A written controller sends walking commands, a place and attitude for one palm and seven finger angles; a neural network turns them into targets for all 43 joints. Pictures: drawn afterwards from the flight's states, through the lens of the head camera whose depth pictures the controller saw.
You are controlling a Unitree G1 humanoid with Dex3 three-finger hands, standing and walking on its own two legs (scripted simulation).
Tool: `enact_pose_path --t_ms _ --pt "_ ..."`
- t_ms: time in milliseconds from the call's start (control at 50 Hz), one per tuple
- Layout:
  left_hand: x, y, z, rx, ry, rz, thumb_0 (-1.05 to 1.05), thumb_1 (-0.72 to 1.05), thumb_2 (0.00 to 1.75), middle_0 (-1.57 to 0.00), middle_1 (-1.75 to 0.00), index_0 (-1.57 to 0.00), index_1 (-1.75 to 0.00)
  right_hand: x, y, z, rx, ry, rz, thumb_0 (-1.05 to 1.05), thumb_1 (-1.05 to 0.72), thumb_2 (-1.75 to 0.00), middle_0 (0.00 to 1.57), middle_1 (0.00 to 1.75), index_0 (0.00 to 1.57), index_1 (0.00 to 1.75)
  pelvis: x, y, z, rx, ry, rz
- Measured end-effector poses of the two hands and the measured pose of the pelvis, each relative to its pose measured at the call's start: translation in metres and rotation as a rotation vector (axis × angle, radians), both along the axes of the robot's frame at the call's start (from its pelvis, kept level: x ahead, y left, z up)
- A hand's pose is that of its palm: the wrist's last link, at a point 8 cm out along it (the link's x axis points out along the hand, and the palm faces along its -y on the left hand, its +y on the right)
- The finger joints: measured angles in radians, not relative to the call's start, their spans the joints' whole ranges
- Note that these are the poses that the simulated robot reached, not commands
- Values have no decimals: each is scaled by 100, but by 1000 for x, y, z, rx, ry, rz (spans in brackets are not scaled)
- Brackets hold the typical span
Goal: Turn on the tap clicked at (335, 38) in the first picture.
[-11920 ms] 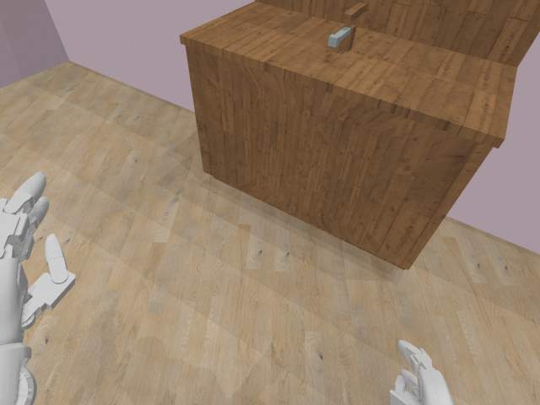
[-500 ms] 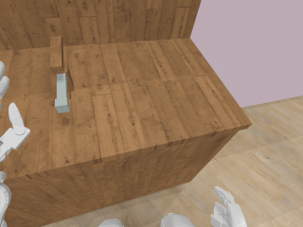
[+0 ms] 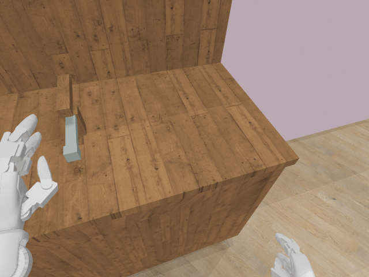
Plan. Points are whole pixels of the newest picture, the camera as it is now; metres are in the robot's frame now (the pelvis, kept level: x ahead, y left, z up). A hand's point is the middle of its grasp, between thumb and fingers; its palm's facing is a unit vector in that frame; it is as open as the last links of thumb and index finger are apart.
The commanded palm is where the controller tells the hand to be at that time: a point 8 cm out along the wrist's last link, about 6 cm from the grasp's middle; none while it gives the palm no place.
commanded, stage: come to a stop and stand still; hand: left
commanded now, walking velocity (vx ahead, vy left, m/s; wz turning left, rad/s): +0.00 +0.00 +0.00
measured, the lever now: (72, 152) +0.34 +0.28 +0.07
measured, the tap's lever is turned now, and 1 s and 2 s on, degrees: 0 0 0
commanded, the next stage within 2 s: look again from close up in 0.82 s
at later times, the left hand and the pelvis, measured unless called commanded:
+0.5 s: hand out of the picture +0.22 +0.31 +0.18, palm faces +0.46 -0.83 -0.33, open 7.5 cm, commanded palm +0.16 +0.33 +0.18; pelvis +0.00 +0.05 +0.00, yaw +0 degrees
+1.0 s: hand (3, 170) +0.23 +0.31 +0.17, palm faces +0.37 -0.85 -0.38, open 7.4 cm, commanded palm +0.17 +0.34 +0.18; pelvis +0.01 +0.06 +0.00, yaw +0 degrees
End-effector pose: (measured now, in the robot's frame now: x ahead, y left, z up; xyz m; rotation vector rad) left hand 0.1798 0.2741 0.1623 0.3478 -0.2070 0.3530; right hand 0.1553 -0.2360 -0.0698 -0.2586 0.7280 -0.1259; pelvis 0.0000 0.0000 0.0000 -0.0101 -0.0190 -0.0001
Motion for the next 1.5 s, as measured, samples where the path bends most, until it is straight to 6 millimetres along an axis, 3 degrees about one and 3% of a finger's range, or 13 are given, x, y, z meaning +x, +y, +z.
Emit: enact_pose_path --t_ms 40,80,140,180,280,340,460,540,660,760,980,1200,1500 --pt "8 6 18 112 -37 -20 2 88 90 -22 -30 -21 -30 0 -3 2 -16 -5 -4 1 -90 -89 20 30 20 30 1 -1 1 -4 6 1" --pt "21 28 46 247 -141 -8 2 88 89 -22 -30 -21 -30 -2 -2 2 -28 13 16 1 -91 -89 20 30 20 30 -2 -3 0 -7 20 1" --pt "32 54 59 247 -206 56 1 88 89 -22 -30 -21 -30 -3 0 2 4 0 4 1 -91 -89 20 30 20 30 -3 4 0 -11 24 -18" --pt "33 53 51 200 -172 44 1 89 90 -21 -30 -21 -30 -5 3 2 29 -22 -15 1 -91 -89 20 30 20 30 -2 14 1 -8 24 -28" --pt "15 23 3 87 34 -105 1 90 90 -20 -30 -20 -30 -9 20 -1 60 -44 -58 1 -91 -89 20 30 20 30 2 34 1 -4 15 -37" --pt "4 30 -12 72 90 -116 1 89 90 -21 -30 -21 -30 -9 36 -1 46 -20 -45 1 -91 -89 20 30 20 30 2 38 1 -2 10 -24" --pt "-2 73 12 108 -75 20 2 88 89 -22 -30 -21 -30 6 68 6 20 -19 63 1 -90 -89 20 30 20 30 0 45 1 -10 4 0" --pt "0 79 33 105 -197 40 2 89 90 -21 -30 -21 -30 22 85 12 38 -69 109 1 -90 -89 20 30 20 30 2 55 2 -14 5 -2" --pt "13 74 16 76 -102 -23 1 89 90 -21 -30 -20 -30 37 98 18 67 -114 97 1 -90 -89 20 30 21 30 8 66 4 -13 18 -10" --pt "18 80 -2 72 1 -28 1 89 90 -21 -30 -21 -30 34 97 17 50 -79 78 1 -90 -89 20 30 21 30 9 67 4 -11 22 -4" --pt "9 75 22 126 -84 -32 1 89 90 -21 -30 -21 -30 23 79 9 14 -8 66 1 -90 -89 20 30 20 30 10 63 4 -14 20 9" --pt "6 67 1 70 14 6 1 89 90 -21 -30 -21 -30 19 66 8 30 -22 32 1 -90 -89 20 30 20 30 8 52 5 -16 15 5" --pt "10 54 12 77 -23 -1 1 89 90 -21 -30 -21 -30 22 53 13 37 -39 26 1 -90 -89 20 30 20 30 7 37 6 -4 16 -6"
